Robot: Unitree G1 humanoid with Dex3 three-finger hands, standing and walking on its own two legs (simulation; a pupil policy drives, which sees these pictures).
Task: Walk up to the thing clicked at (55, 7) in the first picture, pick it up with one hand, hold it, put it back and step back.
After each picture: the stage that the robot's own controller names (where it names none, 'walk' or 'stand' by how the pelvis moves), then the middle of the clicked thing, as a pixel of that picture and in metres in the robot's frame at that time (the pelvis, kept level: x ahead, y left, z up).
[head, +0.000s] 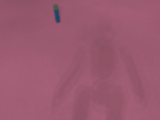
stand; (56, 13) +1.91 +0.38 -0.65
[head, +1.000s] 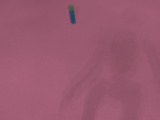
walk; (72, 14) +1.81 +0.30 -0.65
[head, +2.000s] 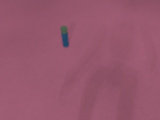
walk; (64, 37) +1.26 +0.27 -0.63
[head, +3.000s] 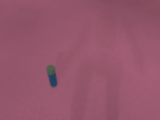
walk; (52, 76) +0.82 +0.26 -0.64
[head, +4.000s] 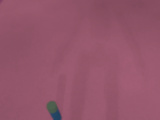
walk; (54, 112) +0.50 +0.25 -0.63
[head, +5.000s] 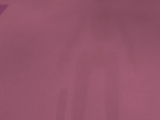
stand; out of the picture +0.39 +0.24 -0.65
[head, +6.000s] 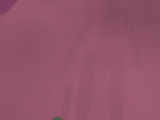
stand; out of the picture +0.41 +0.21 -0.66
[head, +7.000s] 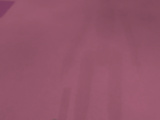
stand; out of the picture +0.39 +0.23 -0.66
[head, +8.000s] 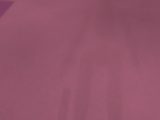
stand; out of the picture +0.39 +0.23 -0.66
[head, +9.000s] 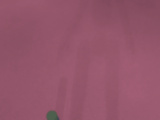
go down; out of the picture +0.39 +0.23 -0.65
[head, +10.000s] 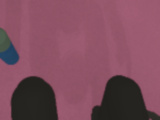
go down; (4, 49) +0.44 +0.30 -0.23
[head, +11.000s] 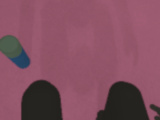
approach; (17, 54) +0.44 +0.30 -0.26
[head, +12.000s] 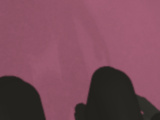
close in; out of the picture +0.40 +0.35 -0.15
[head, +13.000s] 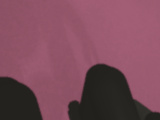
close; out of the picture +0.40 +0.33 -0.15
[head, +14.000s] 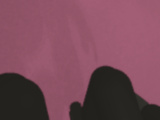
lift; out of the picture +0.35 +0.34 -0.15
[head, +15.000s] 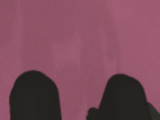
lift; out of the picture +0.29 +0.35 -0.10
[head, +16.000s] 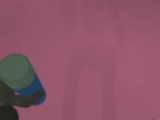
lift; (28, 85) +0.32 +0.19 +0.06
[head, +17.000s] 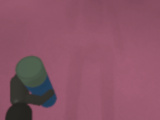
hold; (40, 86) +0.33 +0.16 +0.03
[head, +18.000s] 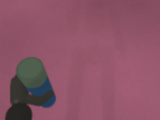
hold; (40, 87) +0.33 +0.17 +0.03
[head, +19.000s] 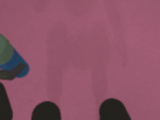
crouch; (9, 60) +0.41 +0.24 -0.04
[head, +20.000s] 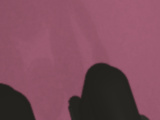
lower; out of the picture +0.41 +0.34 -0.17
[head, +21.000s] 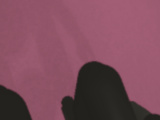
lower; out of the picture +0.41 +0.35 -0.15
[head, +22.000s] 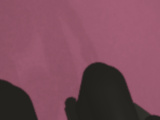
lower; out of the picture +0.40 +0.34 -0.16
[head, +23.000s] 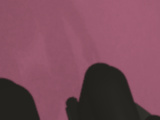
lower; out of the picture +0.39 +0.34 -0.16
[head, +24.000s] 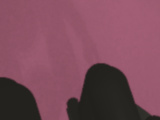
loosen; out of the picture +0.39 +0.33 -0.16
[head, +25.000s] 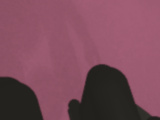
withdraw; out of the picture +0.38 +0.31 -0.16
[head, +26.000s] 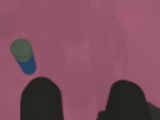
walk; (25, 59) +0.42 +0.27 -0.23
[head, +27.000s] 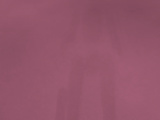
stand; out of the picture +0.35 +0.20 -0.59
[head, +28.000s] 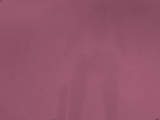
stand; out of the picture +0.38 +0.22 -0.60
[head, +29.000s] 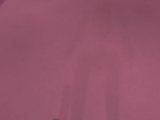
stand; out of the picture +0.37 +0.21 -0.61
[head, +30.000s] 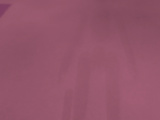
walk; out of the picture +0.39 +0.20 -0.65
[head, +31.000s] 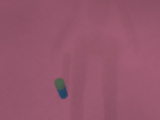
walk; (61, 89) +0.56 +0.21 -0.62
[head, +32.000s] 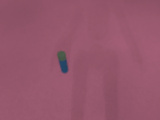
walk; (63, 62) +0.87 +0.20 -0.62
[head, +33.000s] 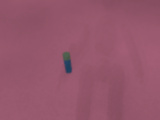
stand; (67, 63) +1.01 +0.20 -0.64
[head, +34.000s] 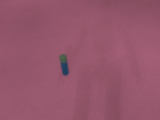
stand; (64, 65) +1.00 +0.21 -0.66
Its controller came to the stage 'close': yes
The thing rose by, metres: 0.67
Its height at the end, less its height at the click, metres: +0.00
